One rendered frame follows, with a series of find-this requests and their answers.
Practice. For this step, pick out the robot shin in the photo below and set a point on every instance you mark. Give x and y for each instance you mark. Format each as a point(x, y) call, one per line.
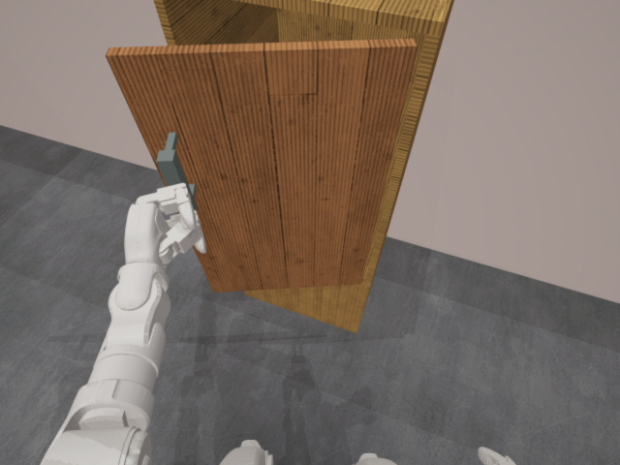
point(368, 455)
point(250, 443)

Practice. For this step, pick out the robot right shin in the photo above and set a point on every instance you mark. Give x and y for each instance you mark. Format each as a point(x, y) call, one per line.
point(368, 455)

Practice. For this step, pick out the cupboard door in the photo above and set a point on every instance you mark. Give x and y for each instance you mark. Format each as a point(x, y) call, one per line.
point(288, 144)

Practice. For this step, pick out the robot left forearm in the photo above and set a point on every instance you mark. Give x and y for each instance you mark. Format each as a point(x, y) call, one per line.
point(119, 390)

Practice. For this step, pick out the robot left hand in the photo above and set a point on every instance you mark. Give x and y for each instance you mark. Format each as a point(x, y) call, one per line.
point(146, 227)

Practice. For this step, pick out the left robot upper arm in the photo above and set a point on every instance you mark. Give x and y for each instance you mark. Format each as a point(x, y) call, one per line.
point(104, 446)

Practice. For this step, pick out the robot left shin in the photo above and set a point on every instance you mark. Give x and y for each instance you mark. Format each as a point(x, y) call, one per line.
point(250, 443)

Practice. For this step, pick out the handle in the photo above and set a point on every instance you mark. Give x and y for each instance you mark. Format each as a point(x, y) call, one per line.
point(171, 169)

